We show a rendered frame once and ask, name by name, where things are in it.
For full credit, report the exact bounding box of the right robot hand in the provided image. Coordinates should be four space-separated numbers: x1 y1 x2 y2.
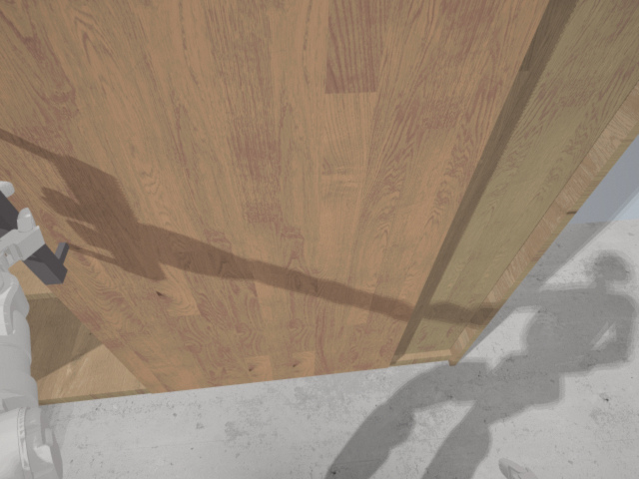
498 458 538 479

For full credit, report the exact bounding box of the wardrobe door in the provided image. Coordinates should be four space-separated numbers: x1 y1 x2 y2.
0 0 549 394
394 0 639 355

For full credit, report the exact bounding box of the left robot upper arm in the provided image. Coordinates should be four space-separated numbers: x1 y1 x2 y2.
0 406 63 479

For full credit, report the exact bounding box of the handle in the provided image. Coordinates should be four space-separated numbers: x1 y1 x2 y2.
0 191 69 285

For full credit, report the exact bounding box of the left robot hand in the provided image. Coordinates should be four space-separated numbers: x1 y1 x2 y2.
0 182 45 268

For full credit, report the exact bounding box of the robot left forearm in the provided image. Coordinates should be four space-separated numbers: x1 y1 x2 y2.
0 260 39 414

